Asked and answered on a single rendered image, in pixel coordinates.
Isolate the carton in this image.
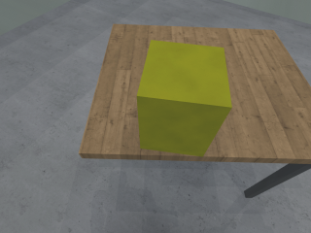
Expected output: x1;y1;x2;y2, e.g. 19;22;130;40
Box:
136;40;232;157

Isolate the table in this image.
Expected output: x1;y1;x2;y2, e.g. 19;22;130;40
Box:
79;23;311;198

